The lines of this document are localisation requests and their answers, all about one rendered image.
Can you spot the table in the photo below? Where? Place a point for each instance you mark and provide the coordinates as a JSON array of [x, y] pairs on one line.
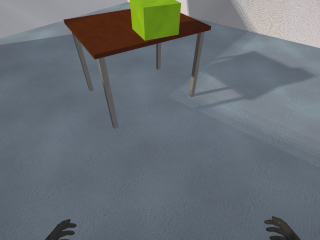
[[111, 33]]

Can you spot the left robot hand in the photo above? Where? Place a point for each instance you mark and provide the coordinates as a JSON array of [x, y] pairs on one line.
[[58, 231]]

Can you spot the right robot hand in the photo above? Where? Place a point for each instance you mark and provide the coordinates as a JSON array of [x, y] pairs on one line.
[[284, 229]]

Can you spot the carton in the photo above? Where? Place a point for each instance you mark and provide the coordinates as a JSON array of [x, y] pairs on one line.
[[153, 19]]

